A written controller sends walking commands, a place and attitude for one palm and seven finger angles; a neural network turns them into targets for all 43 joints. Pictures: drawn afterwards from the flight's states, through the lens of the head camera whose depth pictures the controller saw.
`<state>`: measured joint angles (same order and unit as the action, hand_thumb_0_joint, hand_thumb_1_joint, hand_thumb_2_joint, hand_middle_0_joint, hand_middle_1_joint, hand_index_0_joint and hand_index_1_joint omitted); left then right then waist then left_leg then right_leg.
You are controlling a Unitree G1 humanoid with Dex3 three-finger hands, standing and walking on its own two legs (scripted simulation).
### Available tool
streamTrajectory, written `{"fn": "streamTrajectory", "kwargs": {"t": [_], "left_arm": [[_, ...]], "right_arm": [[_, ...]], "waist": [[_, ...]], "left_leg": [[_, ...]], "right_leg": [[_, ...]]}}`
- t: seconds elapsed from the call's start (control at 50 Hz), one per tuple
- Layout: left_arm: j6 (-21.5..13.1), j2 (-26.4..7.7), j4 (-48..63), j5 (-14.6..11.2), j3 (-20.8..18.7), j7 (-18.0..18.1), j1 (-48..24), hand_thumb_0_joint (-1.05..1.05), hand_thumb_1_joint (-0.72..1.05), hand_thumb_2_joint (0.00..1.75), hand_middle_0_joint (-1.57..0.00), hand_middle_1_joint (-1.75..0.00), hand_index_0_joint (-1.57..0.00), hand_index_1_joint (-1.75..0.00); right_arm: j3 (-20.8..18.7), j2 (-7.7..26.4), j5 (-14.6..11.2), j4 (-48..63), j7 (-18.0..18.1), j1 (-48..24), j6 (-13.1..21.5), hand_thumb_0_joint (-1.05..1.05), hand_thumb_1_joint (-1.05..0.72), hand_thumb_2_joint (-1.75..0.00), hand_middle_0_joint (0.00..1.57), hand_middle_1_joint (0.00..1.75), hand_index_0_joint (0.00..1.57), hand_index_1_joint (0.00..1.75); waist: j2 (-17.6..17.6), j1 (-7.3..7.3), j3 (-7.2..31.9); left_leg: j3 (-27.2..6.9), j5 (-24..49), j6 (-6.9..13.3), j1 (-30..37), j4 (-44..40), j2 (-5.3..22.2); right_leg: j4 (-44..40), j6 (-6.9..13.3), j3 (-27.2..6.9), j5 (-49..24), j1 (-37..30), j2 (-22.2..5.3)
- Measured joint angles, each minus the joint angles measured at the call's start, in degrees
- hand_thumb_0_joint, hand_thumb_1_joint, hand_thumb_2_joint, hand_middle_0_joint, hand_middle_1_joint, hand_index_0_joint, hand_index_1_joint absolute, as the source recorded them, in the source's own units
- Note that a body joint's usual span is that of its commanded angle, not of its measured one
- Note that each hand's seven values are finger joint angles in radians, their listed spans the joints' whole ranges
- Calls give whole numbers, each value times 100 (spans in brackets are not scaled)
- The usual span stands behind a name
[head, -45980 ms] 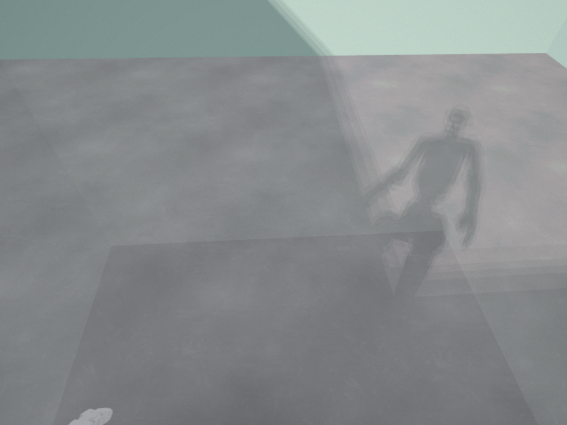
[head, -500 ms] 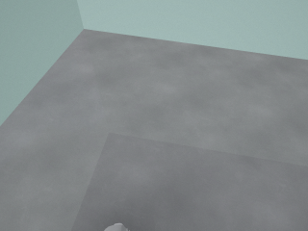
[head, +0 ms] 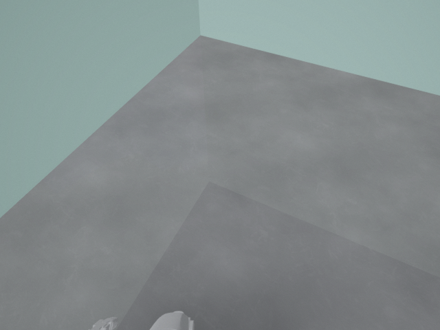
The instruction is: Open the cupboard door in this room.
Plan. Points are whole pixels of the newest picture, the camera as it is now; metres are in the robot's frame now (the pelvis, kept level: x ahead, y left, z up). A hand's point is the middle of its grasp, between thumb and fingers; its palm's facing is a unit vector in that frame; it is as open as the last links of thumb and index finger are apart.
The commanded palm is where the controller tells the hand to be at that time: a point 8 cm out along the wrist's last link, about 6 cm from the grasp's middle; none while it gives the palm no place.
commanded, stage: turn to face it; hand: left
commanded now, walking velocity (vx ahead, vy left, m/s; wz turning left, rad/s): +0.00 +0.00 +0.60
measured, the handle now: out of the picture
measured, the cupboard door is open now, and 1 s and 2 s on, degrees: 37 37 37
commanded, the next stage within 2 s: none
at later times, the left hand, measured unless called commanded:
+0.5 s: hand out of the picture +0.06 +0.21 -0.16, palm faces +0.31 -0.90 -0.32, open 7.4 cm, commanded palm none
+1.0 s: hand out of the picture +0.01 +0.19 -0.16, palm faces +0.58 -0.76 -0.29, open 7.4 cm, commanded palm none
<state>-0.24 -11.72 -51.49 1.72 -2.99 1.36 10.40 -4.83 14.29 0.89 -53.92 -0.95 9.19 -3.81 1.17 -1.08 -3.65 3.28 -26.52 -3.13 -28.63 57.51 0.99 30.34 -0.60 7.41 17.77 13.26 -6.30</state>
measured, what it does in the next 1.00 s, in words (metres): steps on the spot, turning left: left foot, then right foot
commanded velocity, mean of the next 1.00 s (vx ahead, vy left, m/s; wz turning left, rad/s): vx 0.00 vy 0.00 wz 0.60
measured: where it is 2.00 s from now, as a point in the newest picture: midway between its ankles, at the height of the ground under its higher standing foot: outside the picture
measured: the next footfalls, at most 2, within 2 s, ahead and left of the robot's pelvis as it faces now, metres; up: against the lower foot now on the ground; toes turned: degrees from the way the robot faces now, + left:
left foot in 0.14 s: +0.07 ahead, +0.13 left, +0.00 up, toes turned +12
right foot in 0.44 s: +0.13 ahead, -0.14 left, +0.00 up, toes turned +14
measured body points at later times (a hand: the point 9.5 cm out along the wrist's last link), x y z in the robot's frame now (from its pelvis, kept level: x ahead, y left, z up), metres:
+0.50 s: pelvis +0.04 -0.03 -0.01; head +0.09 -0.04 +0.43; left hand +0.05 +0.25 -0.14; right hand +0.20 -0.26 -0.16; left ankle +0.01 +0.11 -0.70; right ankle +0.09 -0.15 -0.74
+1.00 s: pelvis +0.06 -0.05 -0.01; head +0.11 -0.03 +0.43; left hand -0.02 +0.23 -0.14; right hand +0.28 -0.21 -0.16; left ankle -0.01 +0.08 -0.74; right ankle +0.13 -0.15 -0.74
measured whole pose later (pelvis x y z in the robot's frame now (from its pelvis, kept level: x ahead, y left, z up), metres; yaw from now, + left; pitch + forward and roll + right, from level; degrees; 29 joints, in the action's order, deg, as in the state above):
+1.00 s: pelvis +0.06 -0.05 -0.01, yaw +36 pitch +2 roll +1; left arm 1.8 -14.7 -49.1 0.6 -3.7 0.4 9.6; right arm -3.4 13.5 1.2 -51.3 -0.1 9.6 -3.1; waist -0.2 -0.5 -4.8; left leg -5.1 -15.5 -2.3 -19.7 33.5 -0.2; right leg 37.0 -3.8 2.1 20.9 19.3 -2.6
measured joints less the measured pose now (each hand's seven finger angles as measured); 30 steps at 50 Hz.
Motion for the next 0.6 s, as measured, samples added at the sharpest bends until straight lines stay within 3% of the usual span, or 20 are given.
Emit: {"fn": "streamTrajectory", "kwargs": {"t": [0.08,0.12,0.14,0.16,0.2,0.26,0.32,0.42,0.44,0.46,0.5,0.54,0.6], "left_arm": [[-17,-78,-31,5,30,-31,126,0,90,90,-20,-30,-21,-30],[-3,-132,-48,-27,25,-56,215,0,90,90,-20,-30,-21,-30],[18,-144,-41,-49,20,-69,294,0,90,90,-20,-30,-21,-30],[67,-179,-59,-75,15,-80,314,0,90,90,-20,-30,-21,-30],[234,-299,-94,-76,-24,-47,230,0,90,90,-20,-30,-21,-30],[352,-362,-111,-78,-83,-34,64,0,90,90,-20,-30,-20,-30],[345,-359,9,-86,-103,-75,-58,0,91,90,-20,-30,-20,-30],[211,-318,242,-89,-67,-109,-80,0,91,90,-20,-30,-20,-30],[151,-346,311,-65,-57,-103,-23,0,91,90,-20,-30,-20,-30],[113,-303,316,-37,-47,-80,-26,0,91,90,-20,-30,-20,-30],[96,-183,309,-18,4,-46,-6,0,91,90,-20,-30,-20,-30],[110,-93,283,-11,36,-14,69,0,90,90,-20,-30,-20,-30],[121,-39,209,4,65,-6,147,0,90,90,-20,-30,-20,-30]], "right_arm": [[63,28,-25,148,-38,-178,39,0,-91,-90,20,30,20,30],[104,54,-17,244,-51,-265,83,0,-91,-90,20,30,20,30],[124,108,-3,323,-67,-277,125,0,-91,-90,20,30,20,30],[115,127,12,378,-62,-299,184,0,-91,-90,20,30,20,30],[146,70,18,424,-28,-329,250,0,-91,-90,20,30,20,30],[185,19,38,439,55,-232,250,0,-91,-90,20,30,20,30],[204,-7,58,379,75,-148,195,0,-91,-90,20,30,20,30],[160,-21,43,311,45,-23,57,0,-90,-90,20,30,20,30],[141,-37,19,321,33,16,25,0,-90,-90,20,30,20,30],[104,-6,5,295,21,-9,-5,0,-90,-90,20,30,20,30],[40,67,7,238,-4,-67,-65,0,-90,-90,20,30,20,30],[11,85,5,198,-33,-116,-93,0,-91,-90,20,30,20,30],[29,11,-18,212,-67,-147,-82,0,-91,-90,20,30,20,30]], "waist": [[189,60,-134],[238,77,-182],[171,86,-157],[136,49,-137],[209,64,-200],[127,93,-198],[-9,108,-204],[-220,68,-131],[-158,82,-65],[-212,96,-92],[-308,77,-170],[-283,55,-197],[-78,29,-210]], "left_leg": [[250,190,4,460,-1240,27],[343,696,70,778,-2037,-16],[322,1298,177,957,-2450,33],[248,1370,306,909,-2438,39],[133,1102,437,756,-2099,-12],[-113,1059,395,774,-2188,-17],[-361,1231,316,855,-2429,-19],[-777,1233,139,754,-2343,-59],[-787,1059,143,631,-2151,-134],[-803,589,147,472,-1732,-145],[-713,26,160,119,-525,-185],[-491,-33,112,-75,314,-152],[-133,-80,20,120,43,-63]], "right_leg": [[27,-72,259,139,-162,-195],[316,-136,380,342,-124,-289],[652,-174,436,468,7,-287],[1241,-273,376,808,245,-281],[2436,-375,-69,1384,739,-148],[3175,-435,-405,1276,1216,76],[2726,-433,-537,1034,1292,184],[891,-339,-539,412,722,372],[423,-234,-588,186,587,324],[489,-133,-537,22,626,323],[595,-10,-367,9,577,263],[440,17,-247,-12,431,175],[158,9,-90,-100,234,-3]]}}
